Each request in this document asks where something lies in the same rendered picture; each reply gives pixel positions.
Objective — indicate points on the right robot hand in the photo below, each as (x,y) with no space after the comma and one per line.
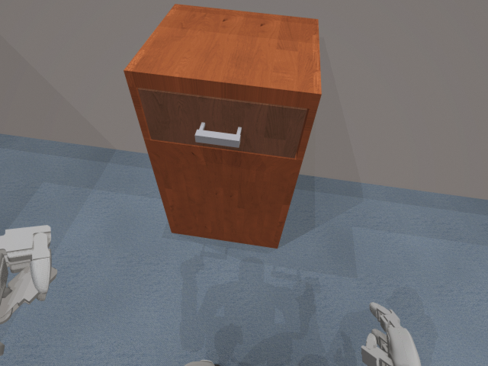
(397,348)

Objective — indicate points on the handle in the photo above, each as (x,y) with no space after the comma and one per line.
(217,138)

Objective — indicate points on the drawer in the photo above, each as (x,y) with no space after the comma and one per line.
(268,129)

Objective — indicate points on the cabinet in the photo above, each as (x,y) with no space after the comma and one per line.
(225,194)

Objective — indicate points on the left robot hand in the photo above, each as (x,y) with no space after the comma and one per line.
(25,250)

